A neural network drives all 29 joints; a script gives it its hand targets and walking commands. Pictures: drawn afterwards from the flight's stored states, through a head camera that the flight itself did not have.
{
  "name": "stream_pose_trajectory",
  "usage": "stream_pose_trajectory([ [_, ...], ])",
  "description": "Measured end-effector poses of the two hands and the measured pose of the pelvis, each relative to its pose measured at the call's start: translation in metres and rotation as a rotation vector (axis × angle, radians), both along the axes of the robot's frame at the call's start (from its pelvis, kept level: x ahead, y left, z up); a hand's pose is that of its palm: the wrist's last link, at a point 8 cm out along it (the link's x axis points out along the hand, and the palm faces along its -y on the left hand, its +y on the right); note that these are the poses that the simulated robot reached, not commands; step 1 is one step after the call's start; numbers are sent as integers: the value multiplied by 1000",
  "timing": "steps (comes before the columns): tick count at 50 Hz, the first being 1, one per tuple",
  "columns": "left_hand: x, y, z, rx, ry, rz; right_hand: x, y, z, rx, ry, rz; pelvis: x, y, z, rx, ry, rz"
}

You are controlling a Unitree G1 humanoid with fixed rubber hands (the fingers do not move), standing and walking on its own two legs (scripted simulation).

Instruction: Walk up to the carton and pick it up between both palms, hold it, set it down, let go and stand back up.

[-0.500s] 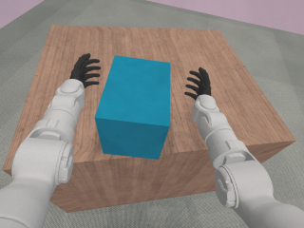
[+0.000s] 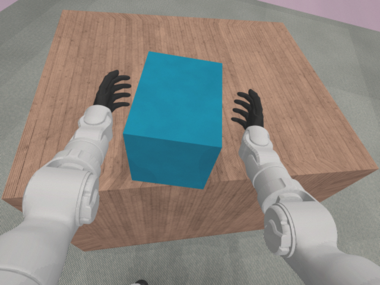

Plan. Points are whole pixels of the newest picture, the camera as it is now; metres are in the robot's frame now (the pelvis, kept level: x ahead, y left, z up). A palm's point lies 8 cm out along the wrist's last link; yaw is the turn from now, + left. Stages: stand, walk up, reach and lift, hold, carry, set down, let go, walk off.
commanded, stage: reach and lift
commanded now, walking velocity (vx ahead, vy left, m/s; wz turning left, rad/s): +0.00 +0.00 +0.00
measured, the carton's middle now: (176, 122) +0.47 +0.02 +0.03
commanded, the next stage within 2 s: none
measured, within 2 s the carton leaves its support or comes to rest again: neither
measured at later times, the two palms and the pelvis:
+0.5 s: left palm (114, 112) +0.45 +0.16 +0.08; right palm (236, 133) +0.41 -0.11 +0.07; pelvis +0.01 +0.02 +0.02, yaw +0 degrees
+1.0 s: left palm (115, 117) +0.44 +0.15 +0.07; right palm (239, 135) +0.40 -0.11 +0.07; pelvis +0.02 -0.01 +0.02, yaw +1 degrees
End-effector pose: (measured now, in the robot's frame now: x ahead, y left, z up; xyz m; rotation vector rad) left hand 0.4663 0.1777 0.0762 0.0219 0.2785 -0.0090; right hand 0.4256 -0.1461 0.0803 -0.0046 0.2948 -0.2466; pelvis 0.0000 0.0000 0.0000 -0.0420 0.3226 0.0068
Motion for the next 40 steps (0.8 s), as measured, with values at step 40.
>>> stream_pose_trajectory([
  [40, -29, -25, -2, -18, -28, 11, -21, 33, -7, -55, -66, 32, 12, -5, 19, 24, -171, 10],
])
